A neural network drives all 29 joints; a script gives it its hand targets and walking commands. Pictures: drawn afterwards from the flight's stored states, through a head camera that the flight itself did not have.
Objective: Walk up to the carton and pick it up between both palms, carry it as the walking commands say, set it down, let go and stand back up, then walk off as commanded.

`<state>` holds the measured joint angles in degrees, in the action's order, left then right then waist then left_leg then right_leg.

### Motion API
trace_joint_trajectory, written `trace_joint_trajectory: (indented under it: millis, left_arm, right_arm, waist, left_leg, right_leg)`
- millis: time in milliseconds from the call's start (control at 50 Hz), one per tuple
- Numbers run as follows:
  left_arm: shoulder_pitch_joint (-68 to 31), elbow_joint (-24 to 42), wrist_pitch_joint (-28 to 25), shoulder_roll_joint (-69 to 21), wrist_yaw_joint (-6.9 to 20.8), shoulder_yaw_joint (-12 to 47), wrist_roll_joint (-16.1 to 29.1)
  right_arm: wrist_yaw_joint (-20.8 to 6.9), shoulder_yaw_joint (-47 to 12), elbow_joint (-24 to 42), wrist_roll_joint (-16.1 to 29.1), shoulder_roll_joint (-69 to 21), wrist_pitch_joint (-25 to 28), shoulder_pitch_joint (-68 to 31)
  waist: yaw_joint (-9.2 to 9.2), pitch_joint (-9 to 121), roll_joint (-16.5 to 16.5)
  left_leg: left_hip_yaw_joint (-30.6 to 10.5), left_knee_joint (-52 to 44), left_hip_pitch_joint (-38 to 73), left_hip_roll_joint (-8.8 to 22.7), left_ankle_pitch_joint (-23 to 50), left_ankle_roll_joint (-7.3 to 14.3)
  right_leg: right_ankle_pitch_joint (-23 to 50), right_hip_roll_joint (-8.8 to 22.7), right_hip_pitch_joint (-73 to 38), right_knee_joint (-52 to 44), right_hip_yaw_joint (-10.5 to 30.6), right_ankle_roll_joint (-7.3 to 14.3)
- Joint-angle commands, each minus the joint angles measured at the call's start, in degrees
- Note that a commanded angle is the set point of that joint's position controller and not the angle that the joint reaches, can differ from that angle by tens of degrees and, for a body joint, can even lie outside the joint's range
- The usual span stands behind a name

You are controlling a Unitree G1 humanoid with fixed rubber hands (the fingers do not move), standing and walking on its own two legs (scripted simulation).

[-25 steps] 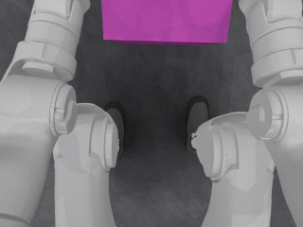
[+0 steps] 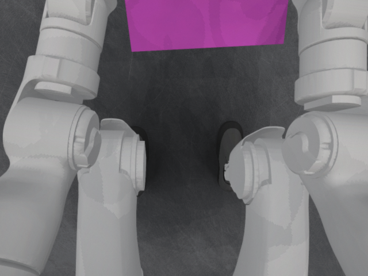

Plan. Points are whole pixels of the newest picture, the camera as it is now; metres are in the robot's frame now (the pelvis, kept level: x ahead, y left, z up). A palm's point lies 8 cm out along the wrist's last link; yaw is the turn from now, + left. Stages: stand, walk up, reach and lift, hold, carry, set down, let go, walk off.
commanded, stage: reach and lift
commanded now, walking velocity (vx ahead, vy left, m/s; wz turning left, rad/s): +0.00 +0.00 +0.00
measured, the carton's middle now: out of the picture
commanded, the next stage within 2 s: none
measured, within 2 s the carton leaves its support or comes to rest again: neither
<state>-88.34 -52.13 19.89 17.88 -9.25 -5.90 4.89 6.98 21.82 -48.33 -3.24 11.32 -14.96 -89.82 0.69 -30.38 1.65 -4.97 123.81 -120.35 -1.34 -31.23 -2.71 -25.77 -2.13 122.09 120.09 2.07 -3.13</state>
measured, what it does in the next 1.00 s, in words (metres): rises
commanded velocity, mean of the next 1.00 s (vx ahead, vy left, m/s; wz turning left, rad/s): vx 0.00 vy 0.00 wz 0.00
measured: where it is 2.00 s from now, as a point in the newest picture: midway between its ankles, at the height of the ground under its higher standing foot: (181, 170)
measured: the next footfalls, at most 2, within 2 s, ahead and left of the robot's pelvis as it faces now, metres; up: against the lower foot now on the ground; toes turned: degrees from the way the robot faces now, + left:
none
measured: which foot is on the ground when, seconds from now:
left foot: down 0.00-1.00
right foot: down 0.00-1.00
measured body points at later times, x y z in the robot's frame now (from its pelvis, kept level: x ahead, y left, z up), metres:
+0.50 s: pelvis +0.00 +0.00 +0.04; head +0.34 +0.02 +0.32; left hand +0.57 +0.16 -0.07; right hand +0.59 -0.13 -0.04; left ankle +0.13 +0.14 -0.35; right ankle +0.16 -0.13 -0.35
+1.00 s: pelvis -0.01 -0.01 +0.08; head +0.31 +0.00 +0.39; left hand +0.55 +0.15 +0.00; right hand +0.57 -0.14 +0.03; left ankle +0.13 +0.14 -0.35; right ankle +0.16 -0.13 -0.35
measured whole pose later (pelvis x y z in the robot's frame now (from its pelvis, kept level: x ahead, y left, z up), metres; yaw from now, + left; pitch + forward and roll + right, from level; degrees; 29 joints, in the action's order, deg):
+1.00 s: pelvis -0.01 -0.01 +0.08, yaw +3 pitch +20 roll +0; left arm -79.8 -43.1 27.4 13.4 -6.2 -11.2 -1.1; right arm 7.2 25.5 -34.0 -6.3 5.0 -23.9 -79.4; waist 1.2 -28.8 0.9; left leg -5.0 109.1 -99.4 -2.6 -29.9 -3.5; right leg -26.7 -2.8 101.0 107.6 2.6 -2.3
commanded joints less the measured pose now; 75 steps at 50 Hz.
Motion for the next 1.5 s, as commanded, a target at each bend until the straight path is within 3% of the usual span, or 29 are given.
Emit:
trace_joint_trajectory:
  millis: [0,40,60,120,180,300,360,500,560,580,620,660,680,780,800,840,900,920,980,1020,1060,1080,1140,1200,1240,1400,1420,1460,1480]
  left_arm:
    - [-49.75,20.25,-4.52,-61.77,21.09,17.36,6.38]
    - [-50.11,23.26,-4.04,-61.74,21.61,16.72,6.2]
    - [-50.49,23.56,-3.61,-62.17,21.69,17.03,6.66]
    - [-52.0,35.41,-3.47,-63.9,20.58,21.46,9.63]
    - [-48.93,29.02,-2.44,-62.78,21.18,18.17,8.91]
    - [-45.96,15.91,-0.46,-62.31,22.28,10.66,2.26]
    - [-44.41,21.05,-0.01,-69.46,21.9,15.08,3.84]
    - [-43.99,23.79,-0.62,-72.49,20.94,14.36,4.86]
    - [-46.07,35.04,-0.58,-70.51,19.68,21.29,8.4]
    - [-47.09,32.99,-0.04,-69.64,19.58,18.34,7.09]
    - [-45.11,27.68,1.35,-70.05,20.03,18.43,5.68]
    - [-44.51,28.83,1.86,-71.08,19.86,20.44,5.88]
    - [-46.65,31.7,2.08,-72.37,19.76,20.89,7.2]
    - [-43.13,28.39,2.37,-70.24,20.82,17.54,6.81]
    - [-42.85,26.03,2.32,-71.77,20.46,16.53,6.09]
    - [-38.93,24.32,2.14,-68.89,20.81,14.04,4.54]
    - [-40.54,24.33,2.13,-70.2,21.75,15.8,4.32]
    - [-36.7,20.97,2.48,-69.74,21.99,13.33,1.87]
    - [-41.78,27.87,1.74,-71.86,21.81,17.73,5.03]
    - [-43.99,32.86,1.23,-69.65,21.82,20.57,7.13]
    - [-41.07,31.37,1.39,-69.63,21.6,19.43,6.34]
    - [-42.35,33.95,1.48,-69.38,21.46,20.61,6.29]
    - [-39.37,26.73,1.51,-68.87,21.61,16.77,3.91]
    - [-36.86,27.48,1.86,-72.51,21.57,19.79,4.45]
    - [-38.29,31.59,1.94,-74.71,20.84,21.92,5.71]
    - [-39.73,33.81,3.16,-74.09,19.84,23.39,5.98]
    - [-37.01,32.23,2.8,-74.81,19.56,21.15,5.83]
    - [-38.59,34.78,2.95,-75.83,19.69,24.87,7.68]
    - [-34.58,30.89,3.46,-75.28,19.9,22.61,6.4]
  right_arm:
    - [-17.16,-21.11,-0.28,5.93,-69.1,-5.72,-25.69]
    - [-17.43,-22.16,0.93,7.58,-71.37,-6.97,-26.25]
    - [-17.61,-21.77,0.67,7.21,-72.06,-7.4,-25.53]
    - [-17.19,-28.43,14.98,11.84,-71.79,-7.29,-30.72]
    - [-15.99,-28.07,11.89,9.47,-72.67,-7.99,-29.65]
    - [-18.19,-18.56,-4.28,3.44,-70.89,-9.8,-24.36]
    - [-18.36,-21.51,4.57,6.98,-72.69,-9.3,-26.64]
    - [-18.03,-22.63,6.61,4.92,-72.14,-9.28,-25.59]
    - [-17.66,-29.84,15.78,10.31,-75.13,-9.57,-25.35]
    - [-17.09,-28.1,13.46,9.2,-71.79,-9.98,-28.44]
    - [-17.03,-27.52,7.34,7.31,-72.85,-11.04,-24.08]
    - [-17.31,-28.05,8.06,8.56,-73.96,-11.58,-22.48]
    - [-16.93,-28.39,12.95,9.01,-72.39,-11.54,-27.67]
    - [-16.6,-29.53,11.72,8.48,-73.89,-12.5,-26.27]
    - [-16.5,-29.97,11.44,9.29,-73.5,-12.04,-27.37]
    - [-16.26,-31.18,12.43,9.76,-75.7,-12.18,-27.31]
    - [-16.32,-27.36,5.94,6.68,-76.93,-12.35,-19.79]
    - [-16.21,-26.27,5.21,5.81,-78.31,-12.46,-19.19]
    - [-16.61,-27.88,6.15,7.1,-77.19,-12.29,-18.01]
    - [-15.91,-31.21,14.4,9.79,-77.97,-11.5,-22.71]
    - [-15.45,-29.84,9.34,8.61,-79.62,-12.51,-16.91]
    - [-15.34,-32.31,16.07,10.04,-78.26,-12.09,-21.18]
    - [-15.91,-30.13,7.06,7.05,-78.73,-12.22,-17.53]
    - [-16.24,-30.21,10.87,7.77,-76.57,-11.6,-17.21]
    - [-16.06,-32.14,13.77,8.87,-77.53,-11.11,-17.0]
    - [-16.85,-31.08,10.0,7.48,-75.17,-12.65,-13.36]
    - [-16.87,-32.12,12.26,8.29,-74.71,-12.63,-16.03]
    - [-16.5,-32.19,13.39,8.29,-73.19,-12.09,-14.57]
    - [-16.27,-31.79,11.57,7.79,-73.56,-12.35,-13.66]
  waist:
    - [2.89,117.17,-2.45]
    - [-0.13,119.03,-6.07]
    - [2.35,120.21,-2.77]
    - [0.79,143.17,-5.41]
    - [1.01,138.86,1.7]
    - [1.51,109.93,-1.36]
    - [1.8,122.71,-7.17]
    - [4.31,127.37,-4.2]
    - [2.3,146.18,-2.99]
    - [4.48,142.7,-3.61]
    - [3.41,137.04,-4.29]
    - [2.64,133.74,-6.29]
    - [4.85,139.49,-5.5]
    - [2.73,135.82,0.38]
    - [0.11,132.87,-4.39]
    - [-0.3,131.24,2.17]
    - [1.9,129.82,-0.87]
    - [-0.15,125.57,-0.86]
    - [2.1,131.49,-3.45]
    - [2.55,140.04,-1.02]
    - [4.09,137.04,0.84]
    - [1.21,141.3,-1.97]
    - [2.13,129.28,1.29]
    - [4.71,132.45,-2.95]
    - [3.24,138.14,-5.33]
    - [5.96,134.67,-6.1]
    - [6.14,135.35,-2.46]
    - [8.1,139.2,-6.21]
    - [6.59,134.2,-5.51]
  left_leg:
    - [11.98,-14.33,32.98,-5.22,8.6,0.53]
    - [14.08,-14.55,32.75,-5.86,8.43,0.04]
    - [12.23,-16.32,32.06,-5.71,8.88,0.45]
    - [12.85,-13.83,46.86,-6.28,20.7,0.1]
    - [14.43,-14.38,37.96,-6.81,17.88,0.01]
    - [12.76,-20.58,28.68,-5.8,-2.53,0.75]
    - [11.94,-21.26,40.74,-6.61,7.65,0.04]
    - [11.21,-21.35,41.75,-7.82,11.52,0.46]
    - [11.55,-21.02,51.68,-8.59,20.88,-0.3]
    - [10.63,-22.25,50.16,-7.93,17.44,0.38]
    - [11.96,-23.15,48.18,-7.5,12.09,-0.22]
    - [11.9,-24.41,48.61,-7.3,10.02,-0.36]
    - [10.95,-24.28,53.27,-7.86,9.74,0.47]
    - [12.16,-26.53,46.98,-8.37,8.71,0.46]
    - [12.79,-26.16,45.85,-8.4,9.09,0.9]
    - [12.31,-27.26,44.07,-8.78,8.75,2.13]
    - [12.62,-29.46,44.88,-8.11,6.01,1.12]
    - [12.79,-31.22,42.94,-8.16,4.15,1.59]
    - [12.01,-30.34,46.49,-8.56,9.02,0.63]
    - [11.66,-30.06,50.66,-8.73,11.7,1.15]
    - [11.73,-31.71,50.64,-8.66,11.68,0.91]
    - [11.51,-30.98,53.79,-8.51,14.86,0.92]
    - [10.73,-33.04,49.13,-8.32,7.7,1.93]
    - [9.67,-34.3,54.06,-8.15,9.06,0.92]
    - [9.76,-34.83,59.6,-8.79,13.76,0.62]
    - [8.43,-38.65,62.28,-8.11,8.32,-0.11]
    - [8.18,-38.97,64.38,-8.42,10.65,0.46]
    - [8.86,-37.96,65.3,-8.32,13.48,-0.54]
    - [8.52,-40.14,64.22,-8.4,11.39,-0.11]
  right_leg:
    - [8.24,-5.81,-44.71,-7.41,-9.6,1.9]
    - [8.08,-5.84,-47.25,-9.62,-7.44,2.01]
    - [9.91,-5.64,-48.83,-9.46,-9.31,1.56]
    - [19.31,-6.45,-55.94,-8.2,-8.69,1.19]
    - [19.5,-6.31,-60.64,-10.3,-8.6,1.03]
    - [-1.15,-5.37,-44.27,-14.03,-8.82,1.97]
    - [6.21,-6.34,-46.86,-15.28,-9.64,1.62]
    - [8.81,-6.87,-49.54,-15.45,-9.44,1.34]
    - [19.08,-7.77,-60.76,-15.09,-8.74,1.29]
    - [15.69,-7.21,-58.81,-16.07,-9.09,1.06]
    - [10.63,-7.21,-56.23,-17.53,-8.77,1.94]
    - [8.87,-6.94,-55.72,-18.39,-8.33,2.0]
    - [7.28,-7.4,-57.57,-18.69,-8.72,1.87]
    - [8.53,-7.31,-64.61,-21.53,-7.81,1.45]
    - [8.63,-6.93,-62.17,-20.84,-6.63,1.46]
    - [8.76,-6.73,-65.09,-22.77,-7.2,0.22]
    - [6.75,-7.02,-65.19,-24.82,-5.95,1.11]
    - [4.91,-6.95,-64.93,-26.17,-6.06,1.05]
    - [9.63,-7.13,-65.85,-25.46,-5.97,1.8]
    - [13.09,-7.23,-72.1,-25.65,-5.67,0.97]
    - [12.94,-7.65,-74.78,-28.07,-5.93,0.8]
    - [16.04,-7.77,-74.62,-26.24,-5.22,0.97]
    - [7.83,-7.38,-68.68,-28.25,-6.16,0.92]
    - [9.96,-7.35,-70.07,-29.16,-6.02,1.72]
    - [13.36,-7.68,-71.53,-29.26,-5.72,2.0]
    - [8.56,-7.18,-72.49,-32.82,-5.87,2.64]
    - [9.22,-7.55,-72.89,-34.38,-6.3,1.87]
    - [12.95,-7.37,-74.32,-34.05,-5.24,2.93]
    - [11.29,-7.27,-75.15,-35.72,-5.03,2.88]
